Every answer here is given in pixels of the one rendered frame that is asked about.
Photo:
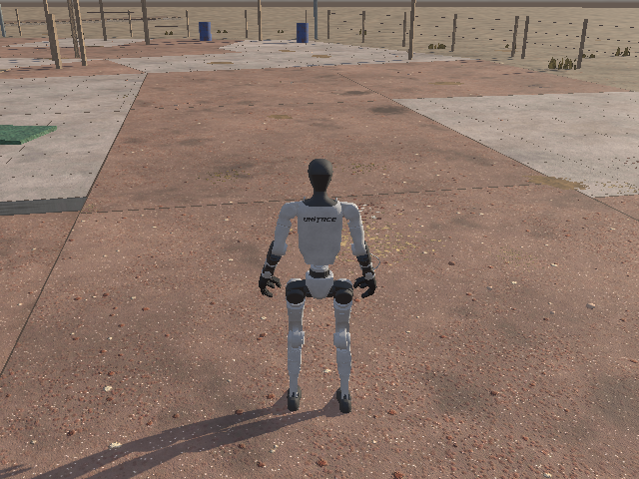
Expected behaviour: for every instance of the left robot forearm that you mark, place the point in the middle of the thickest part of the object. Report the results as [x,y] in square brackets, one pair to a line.
[270,263]

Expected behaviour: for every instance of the robot right foot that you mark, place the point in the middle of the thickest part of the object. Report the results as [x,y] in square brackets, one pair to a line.
[344,404]

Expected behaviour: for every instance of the humanoid robot head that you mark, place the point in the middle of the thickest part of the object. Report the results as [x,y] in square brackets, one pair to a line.
[320,173]

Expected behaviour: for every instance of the right robot hand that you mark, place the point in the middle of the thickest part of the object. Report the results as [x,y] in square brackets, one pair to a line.
[362,283]

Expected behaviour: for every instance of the robot left upper arm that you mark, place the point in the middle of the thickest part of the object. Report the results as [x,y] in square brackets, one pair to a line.
[288,211]

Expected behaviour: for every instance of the right robot forearm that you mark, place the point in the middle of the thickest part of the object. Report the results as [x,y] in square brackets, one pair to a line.
[366,264]

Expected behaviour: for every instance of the robot right upper arm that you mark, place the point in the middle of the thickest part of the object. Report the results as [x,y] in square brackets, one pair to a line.
[351,212]

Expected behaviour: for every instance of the left robot hand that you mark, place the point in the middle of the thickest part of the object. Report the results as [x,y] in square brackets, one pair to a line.
[263,282]

